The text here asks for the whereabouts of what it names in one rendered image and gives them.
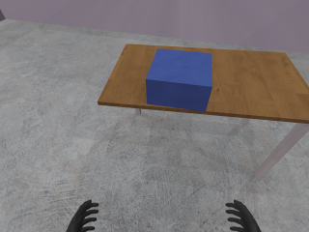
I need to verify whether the carton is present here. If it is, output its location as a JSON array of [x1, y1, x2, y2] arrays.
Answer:
[[146, 48, 212, 112]]

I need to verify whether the robot right hand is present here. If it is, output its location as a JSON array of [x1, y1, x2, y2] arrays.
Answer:
[[225, 199, 262, 232]]

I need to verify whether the table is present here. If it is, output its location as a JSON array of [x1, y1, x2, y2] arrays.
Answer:
[[98, 43, 309, 179]]

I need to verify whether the robot left hand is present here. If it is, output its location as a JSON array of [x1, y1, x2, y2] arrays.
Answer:
[[66, 199, 99, 232]]

